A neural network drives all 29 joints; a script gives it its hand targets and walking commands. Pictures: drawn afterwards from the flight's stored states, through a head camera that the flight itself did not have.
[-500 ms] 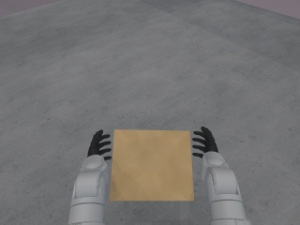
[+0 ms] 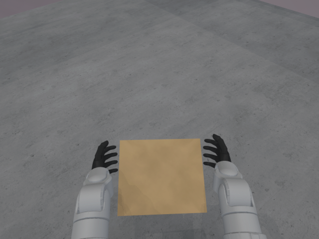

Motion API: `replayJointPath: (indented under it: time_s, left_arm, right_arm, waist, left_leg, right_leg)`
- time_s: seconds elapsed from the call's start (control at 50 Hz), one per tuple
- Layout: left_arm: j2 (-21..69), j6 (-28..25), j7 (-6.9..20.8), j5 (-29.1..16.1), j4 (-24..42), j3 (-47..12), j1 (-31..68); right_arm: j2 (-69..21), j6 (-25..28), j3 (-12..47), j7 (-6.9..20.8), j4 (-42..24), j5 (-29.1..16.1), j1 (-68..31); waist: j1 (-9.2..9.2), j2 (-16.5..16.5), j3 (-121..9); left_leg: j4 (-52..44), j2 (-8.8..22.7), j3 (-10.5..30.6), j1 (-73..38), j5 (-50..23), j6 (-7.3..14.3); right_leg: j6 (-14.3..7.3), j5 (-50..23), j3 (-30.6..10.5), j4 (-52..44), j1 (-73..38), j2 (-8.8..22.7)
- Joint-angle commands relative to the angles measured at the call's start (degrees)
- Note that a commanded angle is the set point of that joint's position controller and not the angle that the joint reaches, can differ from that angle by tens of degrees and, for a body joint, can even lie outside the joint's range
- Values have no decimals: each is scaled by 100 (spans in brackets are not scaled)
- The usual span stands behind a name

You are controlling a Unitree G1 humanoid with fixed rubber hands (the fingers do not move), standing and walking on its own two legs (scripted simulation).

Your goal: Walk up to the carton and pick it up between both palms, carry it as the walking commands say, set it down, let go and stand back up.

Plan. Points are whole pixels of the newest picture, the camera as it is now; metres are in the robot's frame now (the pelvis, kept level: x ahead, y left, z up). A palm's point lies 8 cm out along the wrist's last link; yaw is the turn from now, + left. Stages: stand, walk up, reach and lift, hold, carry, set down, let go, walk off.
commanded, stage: carry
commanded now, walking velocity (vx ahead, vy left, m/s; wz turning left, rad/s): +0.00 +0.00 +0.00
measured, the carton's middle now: (160, 175) +0.33 +0.01 -0.09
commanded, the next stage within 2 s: none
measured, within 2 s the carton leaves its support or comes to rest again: neither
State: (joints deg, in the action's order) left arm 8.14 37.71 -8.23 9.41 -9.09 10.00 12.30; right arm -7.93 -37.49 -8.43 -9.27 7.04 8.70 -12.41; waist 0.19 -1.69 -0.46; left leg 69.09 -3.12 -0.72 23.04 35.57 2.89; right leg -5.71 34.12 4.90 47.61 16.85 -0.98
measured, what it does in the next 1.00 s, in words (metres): walks ahead: left foot, then right foot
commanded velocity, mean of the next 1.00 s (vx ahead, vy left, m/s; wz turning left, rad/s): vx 0.00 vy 0.00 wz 0.00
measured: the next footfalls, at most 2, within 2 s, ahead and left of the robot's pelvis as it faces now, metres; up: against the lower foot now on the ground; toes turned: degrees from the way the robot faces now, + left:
left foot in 0.12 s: +0.12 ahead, +0.09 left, +0.00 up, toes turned +4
right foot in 0.36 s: +0.30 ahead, -0.10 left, +0.00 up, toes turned -4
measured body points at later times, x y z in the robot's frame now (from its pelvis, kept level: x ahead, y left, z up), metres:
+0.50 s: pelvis +0.32 -0.04 -0.01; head +0.34 -0.06 +0.44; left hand +0.63 +0.11 +0.01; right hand +0.62 -0.21 +0.01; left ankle +0.16 +0.07 -0.62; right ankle +0.26 -0.10 -0.70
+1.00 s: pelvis +0.63 -0.05 -0.02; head +0.65 -0.06 +0.43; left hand +0.94 +0.09 +0.00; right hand +0.93 -0.22 +0.00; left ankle +0.44 +0.05 -0.63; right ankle +0.63 -0.11 -0.70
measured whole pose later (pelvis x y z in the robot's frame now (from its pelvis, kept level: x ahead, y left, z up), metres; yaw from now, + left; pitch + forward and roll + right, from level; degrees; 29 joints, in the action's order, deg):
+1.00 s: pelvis +0.63 -0.05 -0.02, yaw -1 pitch +3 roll +0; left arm 7.9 38.6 -8.0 9.4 -8.4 9.4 10.9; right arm -7.9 -37.4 -8.4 -8.0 7.1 9.0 -11.7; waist -3.3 -2.0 -1.9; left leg 67.4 -3.1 -0.7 14.7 37.1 3.8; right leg -5.5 28.5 5.8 54.8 29.9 -2.1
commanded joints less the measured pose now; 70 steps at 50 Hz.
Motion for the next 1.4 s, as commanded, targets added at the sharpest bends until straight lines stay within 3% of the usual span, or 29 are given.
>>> replayJointPath:
  time_s: [0.0, 0.1, 0.14, 0.16, 0.2, 0.24, 0.28, 0.32, 0.34, 0.36, 0.44, 0.56, 0.64, 0.66, 0.68, 0.7, 0.74, 0.78, 0.82, 0.88, 0.9, 0.92, 1.0, 1.14, 1.16, 1.2, 1.22, 1.3, 1.38]
  left_arm:
    - [5104, -199, 2153, -1789, 1135, -3871, 3358]
    - [4849, -22, 2212, -1837, 821, -3861, 3384]
    - [4740, -22, 2239, -1896, 603, -3878, 3544]
    - [4851, -122, 2255, -1815, 540, -3860, 3215]
    - [4871, -236, 2187, -1821, 675, -3749, 3608]
    - [4878, -208, 2113, -1585, 397, -3512, 3148]
    - [4838, -269, 2039, -1536, 478, -3521, 2933]
    - [5042, -298, 2028, -1659, 1053, -3796, 2778]
    - [4926, -380, 2007, -1557, 1095, -3665, 2934]
    - [4928, -338, 1967, -1445, 1029, -3614, 3000]
    - [4897, -297, 1934, -1245, 1037, -3436, 3412]
    - [4896, -196, 2067, -1662, 1226, -3847, 3483]
    - [4780, -32, 2121, -1807, 1082, -3906, 3584]
    - [4732, -13, 2132, -1774, 968, -3977, 3547]
    - [4706, -34, 2141, -1811, 838, -3922, 3941]
    - [4794, -87, 2161, -1782, 682, -3913, 3399]
    - [4891, -170, 2152, -1889, 819, -3861, 3420]
    - [4831, -208, 2059, -1685, 781, -3689, 3249]
    - [4849, -259, 2000, -1763, 1034, -3794, 3403]
    - [4950, -271, 1980, -1629, 1319, -3900, 3050]
    - [4963, -250, 1921, -1558, 1270, -3819, 2935]
    - [4949, -245, 1913, -1318, 828, -3592, 2622]
    - [4919, -213, 1911, -1173, 1016, -3581, 3408]
    - [4940, -73, 2061, -1583, 905, -3894, 3611]
    - [4928, -57, 2064, -1606, 1014, -3917, 3806]
    - [4904, -31, 2081, -1784, 1196, -4091, 4415]
    - [4811, -59, 2079, -1820, 1034, -4029, 4257]
    - [5071, -26, 1969, -1813, 699, -3907, 3644]
    - [5289, -22, 1992, -1907, 1108, -4060, 3445]
  right_arm:
    - [-5426, 44, 3884, 2100, -208, -1306, -2660]
    - [-5121, -85, 3599, 1964, -148, -1020, -2756]
    - [-4969, -50, 3344, 1941, 458, -841, -1973]
    - [-5220, -40, 3337, 1971, 674, -855, -1605]
    - [-5266, 46, 3694, 1909, -152, -1129, -2740]
    - [-5389, 45, 3912, 1919, -49, -1249, -2749]
    - [-5314, 124, 4051, 1992, -353, -1472, -3134]
    - [-5506, 101, 4298, 2094, -570, -1797, -2954]
    - [-5517, 122, 4341, 2134, -493, -1824, -3041]
    - [-5432, 93, 4395, 2137, -708, -1761, -3477]
    - [-5447, 93, 4087, 2256, -76, -1670, -3205]
    - [-5237, 54, 3749, 2122, -185, -1278, -2648]
    - [-5151, -68, 3522, 2050, -53, -1089, -2543]
    - [-5016, -40, 3437, 2030, 107, -1002, -2325]
    - [-4940, -2, 3253, 2000, 368, -915, -2356]
    - [-5006, -30, 3232, 1972, 470, -856, -1809]
    - [-5248, 5, 3675, 1929, -127, -1159, -2321]
    - [-5313, 33, 3785, 1945, -4, -1263, -2369]
    - [-5303, 114, 3961, 2001, -467, -1510, -2989]
    - [-5489, 87, 4206, 2139, -493, -1821, -2842]
    - [-5415, 40, 4211, 2189, -539, -1855, -2931]
    - [-5343, 36, 4109, 2242, -349, -1681, -2952]
    - [-5356, 53, 3704, 2364, 397, -1493, -2569]
    - [-5214, 14, 3325, 2270, 260, -1157, -2480]
    - [-5242, 5, 3251, 2244, 306, -1083, -2482]
    - [-5215, 10, 3289, 2212, 416, -1186, -2530]
    - [-5136, -45, 3176, 2162, 634, -1107, -2163]
    - [-5181, -28, 3582, 2090, -161, -1452, -2841]
    - [-5304, 3, 3877, 2119, -678, -1789, -3107]
  waist:
    - [207, 1409, -1489]
    - [-106, 1700, -1976]
    - [-641, -1051, -3534]
    - [-426, -1813, -3221]
    - [-433, -362, -2168]
    - [-348, -323, -1861]
    - [-208, -522, -2149]
    - [145, -332, -2980]
    - [113, 564, -3330]
    - [186, 2496, -3353]
    - [238, 989, -1966]
    - [182, 1238, -1285]
    - [-149, 1616, -2085]
    - [-377, 373, -2984]
    - [-454, -1441, -3466]
    - [-368, -1673, -3059]
    - [-414, -604, -2044]
    - [-403, -686, -1799]
    - [-270, -668, -2190]
    - [179, -79, -2964]
    - [179, 1014, -3323]
    - [230, 2350, -3685]
    - [238, 710, -1925]
    - [-45, 1538, -1681]
    - [-178, 1326, -2379]
    - [-257, -1627, -2752]
    - [-258, -1658, -2399]
    - [-324, -983, -1769]
    - [83, -298, -2624]
  left_leg:
    - [-1047, -93, -562, 2638, -719, 23]
    - [-3448, -104, -800, -1132, -3511, 440]
    - [-2763, 2204, 2051, -4647, -11926, 2387]
    - [-3035, 2284, 2243, -5382, -13487, 2398]
    - [-3422, 2185, 2422, -5286, -11860, 1780]
    - [-2902, 2086, 2378, -4973, -10124, 1421]
    - [-2593, 1642, 1251, -4052, -9227, 883]
    - [-1528, 990, -262, -1820, -8080, 305]
    - [-442, 436, -465, -285, -4312, -145]
    - [1067, -636, -185, 798, -393, -353]
    - [753, -163, 205, 2298, 55, -172]
    - [-1406, -56, -528, 2487, -806, 81]
    - [-3578, -33, -637, -1278, -3783, 457]
    - [-3300, 1105, 892, -3004, -8125, 1292]
    - [-2866, 2197, 2102, -4746, -13063, 2026]
    - [-3069, 2247, 2162, -5312, -13853, 2110]
    - [-3361, 1961, 2162, -5643, -12602, 1528]
    - [-2845, 1848, 2204, -5794, -11299, 1253]
    - [-2731, 1528, 1407, -4643, -9951, 889]
    - [-1152, 726, -340, -1181, -7206, 94]
    - [228, -72, -524, 84, -2585, -377]
    - [1162, -616, 33, 389, -349, -321]
    - [691, -123, 399, 2039, 178, -157]
    - [-3663, 25, -423, -435, -2221, 20]
    - [-3883, 242, 17, -1740, -4262, 231]
    - [-3327, 1989, 1785, -4100, -13290, 1073]
    - [-3357, 1922, 1792, -4736, -13954, 951]
    - [-3205, 1441, 1592, -5675, -12376, 531]
    - [-1464, 921, 195, -2317, -11205, -131]
  right_leg:
    - [-111, -10628, -1691, -1651, -3285, 1068]
    - [394, -10402, -682, -340, -1121, 827]
    - [1407, -4049, -311, 4073, 1744, 44]
    - [1023, 563, -306, 4416, 3100, -550]
    - [552, 1024, -494, 4627, 4700, -305]
    - [209, 1721, -1023, 2976, 5327, 194]
    - [146, 192, -644, 417, 3754, 272]
    - [187, -3834, 157, -1697, -300, -56]
    - [-248, -7997, -1179, -1440, -1996, 880]
    - [-840, -12754, -2564, -1187, -3133, 1740]
    - [-681, -10680, -2680, -1441, -3041, 1601]
    - [-299, -10276, -1673, -1680, -2925, 1011]
    - [166, -9843, -594, -257, -1086, 826]
    - [811, -7228, -361, 1678, 185, 467]
    - [1072, -1883, -161, 3469, 1809, -154]
    - [857, 430, -198, 3958, 3056, -490]
    - [415, 910, -84, 4205, 4848, -391]
    - [156, 1630, -365, 2998, 5907, -28]
    - [92, 59, -206, 1024, 4254, 140]
    - [-74, -5793, -139, -1690, -1236, 72]
    - [-788, -10020, -1663, -1400, -2697, 1310]
    - [-1374, -12508, -2706, -1081, -3322, 1946]
    - [-1200, -10061, -2648, -1507, -2868, 1787]
    - [-229, -9090, -817, -1186, -1300, 925]
    - [39, -8592, -501, -469, -797, 872]
    - [695, -698, 112, 1881, 1679, -148]
    - [543, 151, 174, 2373, 2717, -337]
    - [248, 569, 583, 2160, 4801, -281]
    - [212, -2756, 720, -1564, 27, -523]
